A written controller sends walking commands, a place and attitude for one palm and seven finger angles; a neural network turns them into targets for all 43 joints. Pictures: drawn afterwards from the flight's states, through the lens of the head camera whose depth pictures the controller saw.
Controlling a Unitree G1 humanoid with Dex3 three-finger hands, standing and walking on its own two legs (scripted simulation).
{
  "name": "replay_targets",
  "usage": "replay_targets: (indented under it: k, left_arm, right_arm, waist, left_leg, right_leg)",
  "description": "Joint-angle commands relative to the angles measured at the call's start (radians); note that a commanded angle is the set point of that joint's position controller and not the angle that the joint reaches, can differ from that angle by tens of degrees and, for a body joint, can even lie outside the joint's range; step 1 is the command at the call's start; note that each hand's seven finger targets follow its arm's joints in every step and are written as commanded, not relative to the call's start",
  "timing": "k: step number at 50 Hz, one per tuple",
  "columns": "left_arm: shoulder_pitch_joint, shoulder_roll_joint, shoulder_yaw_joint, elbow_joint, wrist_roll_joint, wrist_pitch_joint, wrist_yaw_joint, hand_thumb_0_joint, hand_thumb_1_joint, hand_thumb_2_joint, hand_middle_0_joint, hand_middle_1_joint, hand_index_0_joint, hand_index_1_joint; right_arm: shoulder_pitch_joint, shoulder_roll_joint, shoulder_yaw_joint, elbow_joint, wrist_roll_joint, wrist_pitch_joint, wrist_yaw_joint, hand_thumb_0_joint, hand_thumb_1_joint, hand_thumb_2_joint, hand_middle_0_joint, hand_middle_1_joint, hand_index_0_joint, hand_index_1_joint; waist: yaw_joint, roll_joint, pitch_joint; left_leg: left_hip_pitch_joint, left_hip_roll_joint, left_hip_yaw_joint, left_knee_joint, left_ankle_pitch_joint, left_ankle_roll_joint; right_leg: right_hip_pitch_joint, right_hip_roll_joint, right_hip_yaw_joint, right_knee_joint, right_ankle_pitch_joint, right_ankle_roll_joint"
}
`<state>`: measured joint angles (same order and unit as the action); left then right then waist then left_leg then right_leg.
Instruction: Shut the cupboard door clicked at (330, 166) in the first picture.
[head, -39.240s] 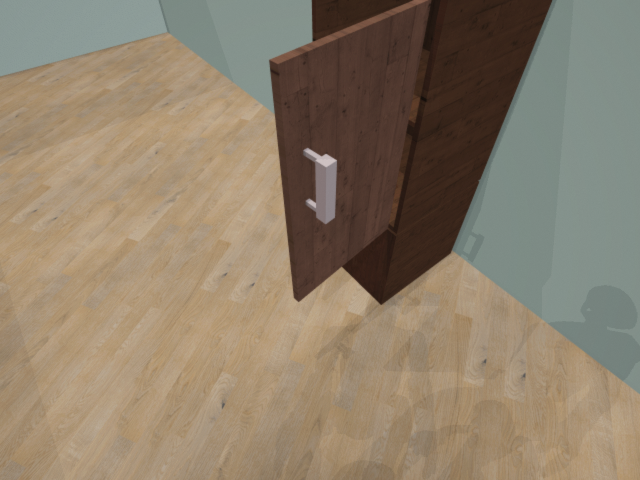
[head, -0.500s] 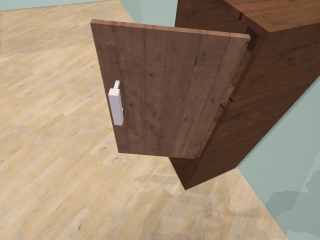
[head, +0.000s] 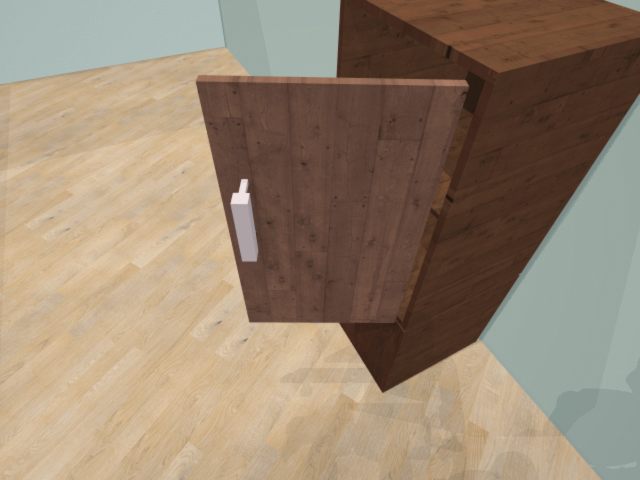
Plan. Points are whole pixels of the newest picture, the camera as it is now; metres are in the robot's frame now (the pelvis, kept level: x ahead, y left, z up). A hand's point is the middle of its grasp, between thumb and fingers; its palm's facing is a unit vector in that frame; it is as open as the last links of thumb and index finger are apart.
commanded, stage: look again from close up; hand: left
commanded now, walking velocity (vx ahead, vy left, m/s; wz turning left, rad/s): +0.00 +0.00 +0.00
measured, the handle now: (247, 220) +0.50 +0.15 +0.03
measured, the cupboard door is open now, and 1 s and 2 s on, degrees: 63 63 63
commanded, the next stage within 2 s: raise the hand and make a fist in 0.60 s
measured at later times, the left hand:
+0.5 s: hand out of the picture +0.00 +0.14 -0.17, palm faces +0.03 -0.98 -0.18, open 7.4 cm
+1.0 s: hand (238, 395) +0.22 +0.12 +0.00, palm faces +0.09 -0.99 +0.04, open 6.7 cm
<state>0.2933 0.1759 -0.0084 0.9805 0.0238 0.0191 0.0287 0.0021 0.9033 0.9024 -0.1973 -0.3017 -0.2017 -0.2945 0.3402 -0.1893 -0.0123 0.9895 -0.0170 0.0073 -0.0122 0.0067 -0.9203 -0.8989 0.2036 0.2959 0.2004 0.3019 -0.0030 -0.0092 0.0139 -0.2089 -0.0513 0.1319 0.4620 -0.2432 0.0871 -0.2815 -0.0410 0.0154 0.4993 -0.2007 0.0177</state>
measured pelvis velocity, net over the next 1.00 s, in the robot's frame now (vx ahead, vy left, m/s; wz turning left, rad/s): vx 0.00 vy -0.06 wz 0.06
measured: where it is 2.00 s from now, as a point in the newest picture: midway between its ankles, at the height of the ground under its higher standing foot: outside the picture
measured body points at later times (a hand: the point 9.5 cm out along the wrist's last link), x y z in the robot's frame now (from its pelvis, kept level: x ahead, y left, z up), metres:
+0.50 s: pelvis +0.01 -0.02 +0.01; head +0.02 -0.03 +0.46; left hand +0.00 +0.19 -0.15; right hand +0.03 -0.24 -0.16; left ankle +0.01 +0.06 -0.74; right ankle +0.04 -0.14 -0.74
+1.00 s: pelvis +0.00 -0.06 -0.04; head +0.01 -0.05 +0.41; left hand +0.21 +0.17 +0.00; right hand +0.18 -0.31 -0.10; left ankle +0.01 +0.06 -0.74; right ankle +0.04 -0.14 -0.74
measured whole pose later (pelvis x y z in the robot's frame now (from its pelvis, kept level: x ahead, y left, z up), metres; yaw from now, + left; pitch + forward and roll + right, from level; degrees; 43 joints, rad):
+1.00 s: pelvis +0.00 -0.06 -0.04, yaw +3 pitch +6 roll +1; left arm 0.30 0.15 0.09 0.21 -0.24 -0.51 -0.16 0.01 0.92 0.90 -0.30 -0.42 -0.31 -0.42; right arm 0.22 -0.27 -0.04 0.66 0.01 -0.31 0.00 0.02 -0.91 -0.90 0.20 0.30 0.20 0.30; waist -0.04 -0.03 -0.09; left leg -0.56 -0.01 0.05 0.84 -0.39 0.01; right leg -0.61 -0.02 -0.06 0.87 -0.37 -0.05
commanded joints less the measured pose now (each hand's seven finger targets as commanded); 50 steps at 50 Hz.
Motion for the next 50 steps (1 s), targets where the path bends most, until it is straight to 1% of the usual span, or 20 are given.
replay_targets:
  k: [1, 4, 16, 34, 35, 36, 37, 38, 39, 40, 41, 42, 43, 44, 45, 46, 47, 48, 49, 50]
  left_arm:
    - [0.041, 0.092, 0.020, -0.025, -0.004, -0.020, 0.007, 0.000, 0.900, 0.900, -0.200, -0.300, -0.200, -0.300]
    - [0.047, 0.085, 0.016, -0.003, -0.003, -0.020, 0.008, 0.000, 0.900, 0.900, -0.200, -0.300, -0.200, -0.300]
    - [0.066, 0.058, 0.007, 0.058, -0.008, -0.036, 0.011, 0.000, 0.900, 0.900, -0.200, -0.300, -0.200, -0.300]
    - [0.076, 0.055, 0.007, 0.092, -0.011, -0.046, 0.015, 0.000, 0.900, 0.900, -0.200, -0.300, -0.200, -0.300]
    - [0.133, 0.084, 0.006, 0.134, 0.000, -0.056, 0.047, 0.000, 0.900, 0.900, -0.200, -0.300, -0.200, -0.300]
    - [-0.762, 0.590, 0.344, -1.524, -0.151, -0.324, 0.032, 0.000, 0.900, 0.900, -0.200, -0.300, -0.200, -0.300]
    - [-0.136, 0.153, 0.014, -1.243, -0.168, -0.244, 0.037, 0.000, 0.900, 0.900, -0.218, -0.320, -0.218, -0.320]
    - [-0.131, 0.145, 0.055, -1.180, -0.207, -0.193, 0.086, 0.000, 0.900, 0.900, -0.237, -0.340, -0.237, -0.340]
    - [0.150, -0.122, -0.090, -0.840, -0.189, -0.078, 0.082, 0.000, 0.900, 0.900, -0.255, -0.360, -0.255, -0.360]
    - [-0.032, -0.032, -0.061, -1.034, -0.221, -0.109, 0.089, 0.000, 0.900, 0.900, -0.273, -0.380, -0.273, -0.380]
    - [-0.013, -0.022, -0.038, -1.011, -0.207, -0.155, 0.078, 0.000, 0.900, 0.900, -0.292, -0.400, -0.292, -0.400]
    - [-0.026, -0.017, -0.024, -0.932, -0.197, -0.211, 0.063, 0.000, 0.900, 0.900, -0.310, -0.420, -0.310, -0.420]
    - [0.070, -0.003, 0.031, -0.810, -0.200, -0.264, 0.034, 0.000, 0.900, 0.900, -0.328, -0.440, -0.328, -0.440]
    - [0.170, -0.045, 0.025, -0.730, -0.217, -0.332, -0.012, 0.000, 0.900, 0.900, -0.347, -0.460, -0.347, -0.460]
    - [0.266, -0.042, 0.062, -0.705, -0.244, -0.411, -0.067, 0.000, 0.900, 0.900, -0.365, -0.480, -0.365, -0.480]
    - [0.348, -0.019, 0.108, -0.708, -0.272, -0.491, -0.131, 0.000, 0.900, 0.900, -0.383, -0.500, -0.383, -0.500]
    - [0.397, 0.002, 0.144, -0.724, -0.295, -0.564, -0.198, 0.000, 0.900, 0.900, -0.402, -0.520, -0.402, -0.520]
    - [0.424, 0.060, 0.211, -0.701, -0.304, -0.623, -0.262, 0.000, 0.900, 0.900, -0.420, -0.540, -0.420, -0.540]
    - [0.404, 0.076, 0.217, -0.737, -0.304, -0.676, -0.319, 0.000, 0.900, 0.900, -0.438, -0.560, -0.438, -0.560]
    - [0.392, 0.124, 0.253, -0.769, -0.291, -0.688, -0.338, 0.000, 0.900, 0.900, -0.457, -0.580, -0.457, -0.580]
  right_arm:
    - [-0.009, -0.099, -0.019, -0.048, 0.003, -0.035, -0.008, 0.000, -0.900, -0.900, 0.200, 0.300, 0.200, 0.300]
    - [-0.001, -0.093, -0.016, -0.026, 0.004, -0.033, -0.008, 0.000, -0.900, -0.900, 0.200, 0.300, 0.200, 0.300]
    - [0.022, -0.064, -0.005, 0.042, 0.009, -0.038, -0.015, 0.000, -0.900, -0.900, 0.200, 0.300, 0.200, 0.300]
    - [0.014, -0.038, 0.005, 0.095, 0.010, -0.042, -0.022, 0.000, -0.900, -0.900, 0.200, 0.300, 0.200, 0.300]
    - [-0.084, -0.086, 0.003, 0.035, 0.017, -0.044, -0.008, 0.000, -0.900, -0.900, 0.200, 0.300, 0.200, 0.300]
    - [-0.009, -0.310, -0.037, -0.312, 0.020, -0.227, -0.116, 0.000, -0.900, -0.900, 0.200, 0.300, 0.200, 0.300]
    - [-0.135, -0.142, 0.028, -0.289, 0.063, -0.296, -0.114, 0.000, -0.900, -0.900, 0.200, 0.300, 0.200, 0.300]
    - [-0.143, -0.192, 0.024, -0.238, 0.061, -0.334, -0.111, 0.000, -0.900, -0.900, 0.200, 0.300, 0.200, 0.300]
    - [-0.150, -0.124, 0.021, -0.196, 0.066, -0.343, -0.085, 0.000, -0.900, -0.900, 0.200, 0.300, 0.200, 0.300]
    - [-0.128, -0.179, 0.008, -0.274, 0.083, -0.358, -0.074, 0.000, -0.900, -0.900, 0.200, 0.300, 0.200, 0.300]
    - [-0.142, -0.183, -0.007, -0.312, 0.073, -0.374, -0.071, 0.000, -0.900, -0.900, 0.200, 0.300, 0.200, 0.300]
    - [-0.143, -0.189, -0.016, -0.328, 0.057, -0.386, -0.064, 0.000, -0.900, -0.900, 0.200, 0.300, 0.200, 0.300]
    - [-0.142, -0.185, -0.034, -0.358, 0.051, -0.389, -0.054, 0.000, -0.900, -0.900, 0.200, 0.300, 0.200, 0.300]
    - [-0.142, -0.174, -0.038, -0.382, 0.036, -0.393, -0.038, 0.000, -0.900, -0.900, 0.200, 0.300, 0.200, 0.300]
    - [-0.147, -0.172, -0.052, -0.411, 0.025, -0.398, -0.025, 0.000, -0.900, -0.900, 0.200, 0.300, 0.200, 0.300]
    - [-0.164, -0.172, -0.064, -0.439, 0.018, -0.394, -0.009, 0.000, -0.900, -0.900, 0.200, 0.300, 0.200, 0.300]
    - [-0.183, -0.175, -0.074, -0.472, 0.017, -0.382, 0.006, 0.000, -0.900, -0.900, 0.200, 0.300, 0.200, 0.300]
    - [-0.186, -0.180, -0.086, -0.495, 0.023, -0.367, 0.026, 0.000, -0.900, -0.900, 0.200, 0.300, 0.200, 0.300]
    - [-0.213, -0.181, -0.088, -0.529, 0.024, -0.356, 0.038, 0.000, -0.900, -0.900, 0.200, 0.300, 0.200, 0.300]
    - [-0.232, -0.178, -0.093, -0.556, 0.030, -0.345, 0.039, 0.000, -0.900, -0.900, 0.200, 0.300, 0.200, 0.300]
  waist:
    - [0.011, 0.054, 0.032]
    - [0.009, 0.049, 0.064]
    - [-0.004, -0.009, 0.054]
    - [0.001, 0.005, 0.044]
    - [0.039, -0.030, 0.098]
    - [-0.168, 0.052, -0.334]
    - [-0.019, 0.311, -0.403]
    - [-0.010, 0.288, -0.332]
    - [-0.020, 0.167, -0.112]
    - [-0.054, 0.108, 0.013]
    - [-0.067, 0.038, 0.081]
    - [-0.074, -0.096, 0.145]
    - [-0.052, -0.176, 0.172]
    - [-0.018, -0.287, 0.134]
    - [0.022, -0.362, 0.075]
    - [0.051, -0.396, 0.009]
    - [0.073, -0.384, -0.048]
    - [0.090, -0.298, -0.114]
    - [0.086, -0.201, -0.151]
    - [0.100, -0.116, -0.183]
  left_leg:
    - [-0.084, 0.173, -0.224, -0.228, -0.145, -0.039]
    - [-0.099, 0.172, -0.223, -0.242, -0.170, -0.040]
    - [-0.012, 0.159, -0.184, -0.196, -0.025, -0.047]
    - [0.024, 0.153, -0.153, -0.159, 0.103, -0.058]
    - [-0.050, 0.186, -0.118, 0.006, 0.114, -0.078]
    - [0.226, 0.104, -0.144, -0.057, 0.210, -0.041]
    - [0.236, 0.067, -0.073, -0.040, 0.269, -0.049]
    - [0.175, 0.077, -0.103, -0.047, 0.207, -0.099]
    - [0.008, 0.089, -0.136, -0.087, 0.026, -0.089]
    - [-0.072, 0.070, -0.175, -0.064, -0.105, -0.079]
    - [-0.121, 0.058, -0.177, -0.025, -0.159, -0.074]
    - [-0.205, 0.040, -0.178, 0.034, -0.193, -0.075]
    - [-0.272, 0.024, -0.166, 0.102, -0.187, -0.078]
    - [-0.338, 0.018, -0.156, 0.171, -0.176, -0.085]
    - [-0.404, 0.014, -0.147, 0.241, -0.168, -0.090]
    - [-0.466, 0.009, -0.139, 0.299, -0.153, -0.098]
    - [-0.515, 0.003, -0.130, 0.345, -0.150, -0.107]
    - [-0.545, -0.003, -0.128, 0.390, -0.132, -0.116]
    - [-0.582, -0.011, -0.121, 0.436, -0.133, -0.114]
    - [-0.619, -0.015, -0.108, 0.466, -0.126, -0.103]
  right_leg:
    - [0.046, -0.038, 0.045, -0.060, -0.019, -0.058]
    - [0.045, -0.040, 0.046, -0.074, -0.020, -0.057]
    - [0.036, -0.060, 0.064, -0.119, 0.035, -0.054]
    - [0.079, -0.067, 0.074, -0.141, 0.118, -0.059]
    - [0.045, -0.099, 0.059, -0.116, 0.230, -0.041]
    - [0.111, 0.020, 0.026, -0.009, 0.211, -0.024]
    - [0.080, 0.069, -0.046, -0.015, 0.079, -0.055]
    - [0.082, 0.075, -0.071, 0.001, 0.011, -0.063]
    - [-0.004, 0.043, -0.095, -0.003, -0.042, -0.045]
    - [-0.043, 0.024, -0.072, -0.038, -0.094, -0.038]
    - [-0.117, 0.018, -0.076, -0.044, -0.183, -0.032]
    - [-0.208, 0.017, -0.077, -0.031, -0.274, -0.027]
    - [-0.269, 0.012, -0.065, -0.020, -0.353, -0.030]
    - [-0.309, 0.008, -0.059, 0.025, -0.420, -0.027]
    - [-0.320, 0.002, -0.031, 0.069, -0.455, -0.028]
    - [-0.296, -0.006, 0.005, 0.110, -0.443, -0.029]
    - [-0.263, -0.017, 0.028, 0.159, -0.383, -0.030]
    - [-0.216, -0.033, 0.059, 0.223, -0.272, -0.040]
    - [-0.220, -0.041, 0.073, 0.276, -0.210, -0.049]
    - [-0.245, -0.038, 0.088, 0.319, -0.189, -0.055]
